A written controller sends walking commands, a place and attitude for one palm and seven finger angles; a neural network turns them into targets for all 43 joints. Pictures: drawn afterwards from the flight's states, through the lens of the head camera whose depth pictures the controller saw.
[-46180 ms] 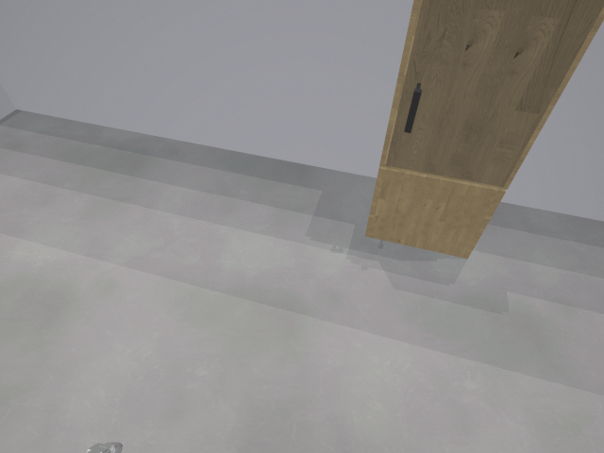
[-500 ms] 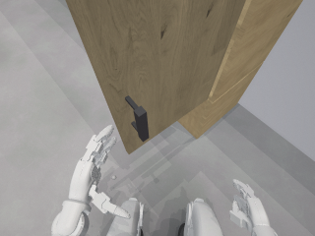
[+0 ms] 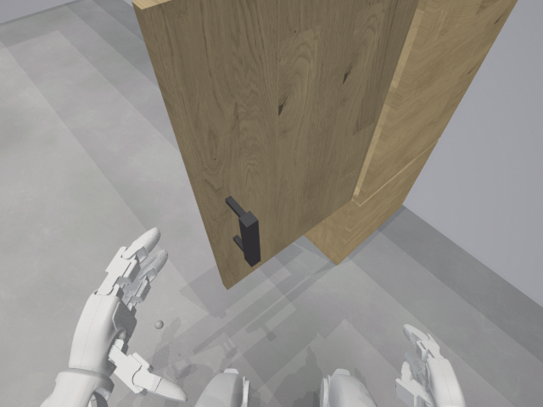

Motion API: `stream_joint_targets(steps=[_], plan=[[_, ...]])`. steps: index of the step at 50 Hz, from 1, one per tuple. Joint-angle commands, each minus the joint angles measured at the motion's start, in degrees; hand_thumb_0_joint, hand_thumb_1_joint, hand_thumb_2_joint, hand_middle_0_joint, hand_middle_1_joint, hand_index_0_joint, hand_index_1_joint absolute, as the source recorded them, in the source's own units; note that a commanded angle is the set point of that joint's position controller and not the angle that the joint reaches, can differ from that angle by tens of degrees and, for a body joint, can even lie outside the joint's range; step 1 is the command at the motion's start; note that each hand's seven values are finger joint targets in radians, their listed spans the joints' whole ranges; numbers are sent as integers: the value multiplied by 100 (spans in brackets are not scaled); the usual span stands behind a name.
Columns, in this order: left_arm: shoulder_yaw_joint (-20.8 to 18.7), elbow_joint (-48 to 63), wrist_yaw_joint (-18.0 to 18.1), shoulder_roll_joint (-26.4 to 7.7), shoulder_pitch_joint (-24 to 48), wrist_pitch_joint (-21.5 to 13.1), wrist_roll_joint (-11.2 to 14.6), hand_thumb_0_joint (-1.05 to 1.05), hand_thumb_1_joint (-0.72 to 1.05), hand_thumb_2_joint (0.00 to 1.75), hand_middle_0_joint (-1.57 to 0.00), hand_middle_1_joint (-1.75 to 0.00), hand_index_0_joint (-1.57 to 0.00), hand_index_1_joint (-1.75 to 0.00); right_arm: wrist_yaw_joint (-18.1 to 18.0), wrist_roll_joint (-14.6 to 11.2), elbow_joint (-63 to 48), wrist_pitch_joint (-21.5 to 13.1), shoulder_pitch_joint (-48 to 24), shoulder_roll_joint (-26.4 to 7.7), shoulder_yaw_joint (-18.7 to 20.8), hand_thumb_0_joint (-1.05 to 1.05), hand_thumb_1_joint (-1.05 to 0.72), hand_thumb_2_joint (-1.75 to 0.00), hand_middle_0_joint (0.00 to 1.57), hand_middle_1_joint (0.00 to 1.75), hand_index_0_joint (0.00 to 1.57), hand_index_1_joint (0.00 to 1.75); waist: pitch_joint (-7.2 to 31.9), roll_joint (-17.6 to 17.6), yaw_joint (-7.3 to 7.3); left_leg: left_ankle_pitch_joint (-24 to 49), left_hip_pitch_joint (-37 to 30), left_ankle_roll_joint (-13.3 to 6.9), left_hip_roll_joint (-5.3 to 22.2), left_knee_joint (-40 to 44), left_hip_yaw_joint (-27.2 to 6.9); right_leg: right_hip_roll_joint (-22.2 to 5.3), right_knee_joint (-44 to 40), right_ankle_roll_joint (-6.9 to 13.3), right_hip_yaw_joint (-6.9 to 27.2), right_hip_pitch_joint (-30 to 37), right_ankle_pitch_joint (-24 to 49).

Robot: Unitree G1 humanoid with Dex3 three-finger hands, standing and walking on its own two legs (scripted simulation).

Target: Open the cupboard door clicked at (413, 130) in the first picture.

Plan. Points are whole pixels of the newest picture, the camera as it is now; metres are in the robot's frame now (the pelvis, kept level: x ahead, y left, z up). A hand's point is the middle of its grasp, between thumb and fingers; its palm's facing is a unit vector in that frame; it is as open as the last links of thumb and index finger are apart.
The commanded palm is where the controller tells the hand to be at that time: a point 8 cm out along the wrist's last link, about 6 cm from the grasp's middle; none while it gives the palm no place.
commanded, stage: draw the hand back to the body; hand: left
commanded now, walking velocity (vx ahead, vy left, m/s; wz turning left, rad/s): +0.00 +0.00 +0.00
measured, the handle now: (243, 232) +0.38 +0.07 +0.00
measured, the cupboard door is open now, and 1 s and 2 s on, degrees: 87 87 87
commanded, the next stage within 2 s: step back with the hand held close in 1.24 s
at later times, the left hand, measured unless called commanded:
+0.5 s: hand (57, 284) +0.22 +0.23 +0.16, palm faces +0.25 -0.88 -0.40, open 13.4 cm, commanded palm +0.19 +0.27 +0.19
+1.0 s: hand out of the picture +0.24 +0.26 +0.27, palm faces +0.45 -0.79 -0.42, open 7.9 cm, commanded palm +0.19 +0.30 +0.27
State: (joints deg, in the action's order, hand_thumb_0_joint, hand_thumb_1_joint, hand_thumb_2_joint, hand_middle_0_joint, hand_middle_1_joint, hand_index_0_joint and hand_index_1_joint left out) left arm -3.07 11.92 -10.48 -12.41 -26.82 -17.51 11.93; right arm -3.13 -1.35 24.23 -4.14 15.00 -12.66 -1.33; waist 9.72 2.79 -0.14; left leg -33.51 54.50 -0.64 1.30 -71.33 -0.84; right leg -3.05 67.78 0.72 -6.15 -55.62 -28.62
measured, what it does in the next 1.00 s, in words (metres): rises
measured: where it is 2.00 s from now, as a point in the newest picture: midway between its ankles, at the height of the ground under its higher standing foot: outside the picture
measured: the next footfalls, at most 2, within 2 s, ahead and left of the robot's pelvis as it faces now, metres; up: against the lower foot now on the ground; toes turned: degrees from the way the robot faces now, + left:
none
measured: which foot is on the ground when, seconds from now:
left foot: down 0.00-1.00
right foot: down 0.00-1.00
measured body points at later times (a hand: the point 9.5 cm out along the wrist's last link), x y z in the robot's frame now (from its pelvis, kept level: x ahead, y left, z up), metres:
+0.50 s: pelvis +0.04 +0.01 +0.08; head +0.03 -0.01 +0.53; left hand +0.21 +0.27 +0.18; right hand +0.21 -0.21 +0.00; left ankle +0.01 +0.11 -0.64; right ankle +0.04 -0.12 -0.64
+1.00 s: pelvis +0.04 +0.00 +0.11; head +0.02 -0.02 +0.55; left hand +0.21 +0.30 +0.29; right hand +0.23 -0.22 +0.02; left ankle +0.01 +0.11 -0.64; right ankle +0.04 -0.12 -0.64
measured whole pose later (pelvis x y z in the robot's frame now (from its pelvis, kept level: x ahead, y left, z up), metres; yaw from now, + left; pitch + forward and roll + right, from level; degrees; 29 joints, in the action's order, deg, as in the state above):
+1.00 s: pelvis +0.04 +0.00 +0.11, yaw -2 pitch -4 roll -1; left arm -20.1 22.6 6.5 -19.3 -25.5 -4.4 2.6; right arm -4.0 0.3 35.9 -7.7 11.8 -13.8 -1.4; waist -1.0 4.7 -4.4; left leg -17.4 3.8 -0.9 0.9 -25.3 2.9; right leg -1.1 23.9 -0.4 -3.5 -6.7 -12.9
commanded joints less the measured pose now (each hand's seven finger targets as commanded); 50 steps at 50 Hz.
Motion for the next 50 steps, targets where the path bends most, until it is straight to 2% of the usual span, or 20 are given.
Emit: stream_joint_targets(steps=[1,3,5,8,9,10,11,12,15,17,21,24,30,37,38,40,43,45,47,50], plan=[[-584,1254,-101,-744,218,-373,202,0,-50,30,-15,-30,-15,-30,-171,-31,-986,-404,-292,-734,277,0,-90,-90,20,30,20,30,794,-166,90,814,-723,-7,-266,1531,-131,339,-1467,66,266,1491,192],[-595,1362,-151,-695,72,-352,273,0,-50,30,-15,-30,-15,-30,-175,-46,-1011,-452,-251,-704,251,0,-90,-90,20,30,20,30,755,86,45,956,-1038,9,-261,1729,-123,356,-1563,71,209,1627,382],[-700,1471,-195,-741,-46,-310,353,0,-43,33,-15,-30,-15,-30,-184,-68,-1005,-489,-222,-713,244,0,-90,-90,20,30,20,30,778,17,16,1251,-1280,24,-243,1885,-152,380,-1620,75,146,1871,710],[-746,1590,-258,-777,-151,-162,411,0,-32,37,-16,-30,-16,-30,-168,-90,-992,-544,-209,-702,225,0,-90,-90,20,30,20,30,683,155,16,1528,-1542,32,-215,2063,-141,398,-1753,59,100,2090,1024],[-1023,1634,613,-1722,-405,389,-529,0,-29,39,-16,-30,-16,-30,-314,-17,-934,-369,-142,-677,265,0,-90,-90,20,30,20,30,964,177,-314,1553,-1797,-4,-93,2528,-42,212,-2066,115,418,2480,946],[-717,1804,1010,-1152,-539,708,-630,0,-26,40,-16,-30,-16,-30,-364,0,-1039,-322,-169,-555,206,0,-90,-90,20,30,20,30,553,153,-117,1521,-1877,-6,-114,2646,-22,202,-2210,74,356,2462,975],[-644,1895,1281,-1077,-553,931,-770,0,-22,42,-16,-30,-16,-30,-373,-5,-954,-279,-182,-559,201,0,-90,-90,20,30,20,30,491,232,-125,1583,-1982,-10,-104,2717,-37,208,-2326,83,340,2611,1006],[-555,1842,1455,-982,-703,1108,-869,0,-18,43,-16,-30,-16,-30,-390,-1,-891,-228,-203,-529,169,0,-90,-90,20,30,20,30,222,226,-91,1667,-2078,-20,-70,2778,-9,204,-2400,61,291,2638,1048],[-671,2181,1763,-1185,-561,1317,-1008,0,-8,48,-16,-30,-16,-30,-427,23,-808,-243,-226,-586,130,0,-90,-90,20,30,20,30,282,99,-93,2153,-2565,-36,-30,2995,-16,203,-2633,46,250,3044,1441],[-705,2086,1871,-1193,-452,1417,-1047,0,-1,51,-17,-30,-17,-30,-444,45,-707,-296,-290,-610,91,0,-90,-90,20,30,20,30,50,-50,-87,2261,-2749,-39,-12,3203,-32,210,-2843,36,232,3249,1562],[-950,2165,1966,-1370,-182,1436,-1081,0,13,57,-17,-30,-17,-30,-459,51,-521,-456,-370,-655,64,0,-90,-90,20,30,20,30,-122,88,-166,2440,-3229,-21,-1,3619,-33,193,-3210,41,229,3652,1695],[-1029,2247,1956,-1341,-121,1391,-1090,0,23,62,-18,-30,-18,-30,-430,62,-377,-584,-405,-642,46,0,-90,-90,20,30,20,30,-209,71,-205,2850,-3596,9,41,3910,-45,194,-3416,21,211,3933,1928],[-1471,2256,1895,-1487,-28,1302,-1042,0,44,70,-18,-30,-18,-30,-328,99,-122,-715,-582,-629,68,0,-90,-90,20,30,20,30,-431,-10,-298,3436,-4050,41,65,4353,54,200,-3860,3,217,4565,2454],[-1991,2379,1844,-1689,239,1119,-968,0,69,81,-19,-30,-19,-30,-246,127,83,-756,-799,-619,102,0,-90,-90,20,30,20,30,-589,57,-363,3591,-4437,42,80,4756,147,230,-4282,14,270,5034,2709],[-2093,2421,1844,-1749,305,1100,-964,0,73,82,-19,-30,-19,-30,-234,136,109,-758,-822,-617,114,0,-90,-90,20,30,20,30,-556,164,-380,3620,-4527,33,81,4780,183,228,-4332,9,289,5068,2756],[-2258,2425,1847,-1820,394,1058,-945,0,80,86,-20,-30,-20,-30,-217,152,163,-756,-834,-612,128,0,-90,-90,20,30,20,30,-549,95,-392,3698,-4598,28,75,4844,202,237,-4415,8,298,5173,2866],[-2446,2442,1838,-1913,672,988,-922,0,90,90,-20,-30,-20,-30,-208,152,240,-749,-910,-620,154,0,-90,-90,20,30,20,30,-651,140,-387,3473,-4692,27,76,4951,225,252,-4551,8,327,5188,2732],[-2211,2051,1782,-1586,410,1013,-913,0,90,90,-20,-30,-20,-30,-178,157,295,-725,-908,-613,169,0,-90,-90,20,30,20,30,-859,11,-368,3458,-4704,12,81,5003,251,255,-4615,-8,306,5111,2715],[-2068,1871,1727,-1454,359,1026,-888,0,90,90,-20,-30,-20,-30,-151,150,305,-674,-930,-648,199,0,-90,-90,20,30,20,30,-983,-140,-353,3341,-4701,-10,97,5066,257,253,-4695,-19,321,5112,2655],[-2215,2074,1737,-1663,527,976,-914,0,90,90,-20,-30,-20,-30,-165,174,282,-649,-990,-652,225,0,-90,-90,20,30,20,30,-776,-58,-394,3210,-4780,-44,54,5102,292,253,-4741,-19,365,5232,2643]])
